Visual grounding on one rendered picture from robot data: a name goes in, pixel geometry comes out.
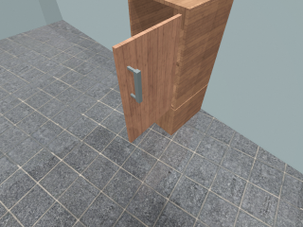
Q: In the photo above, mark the handle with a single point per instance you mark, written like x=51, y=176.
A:
x=137, y=85

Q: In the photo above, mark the cupboard door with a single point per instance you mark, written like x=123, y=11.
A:
x=154, y=52

